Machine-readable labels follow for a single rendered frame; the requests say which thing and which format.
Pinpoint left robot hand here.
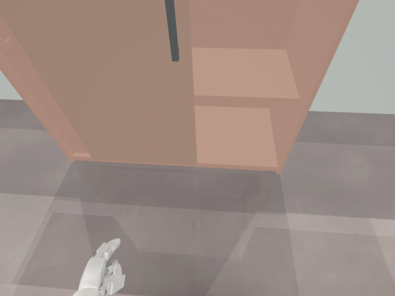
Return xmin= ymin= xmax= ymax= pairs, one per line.
xmin=78 ymin=238 xmax=125 ymax=296

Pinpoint wardrobe door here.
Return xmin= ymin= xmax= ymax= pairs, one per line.
xmin=0 ymin=0 xmax=197 ymax=165
xmin=0 ymin=14 xmax=88 ymax=153

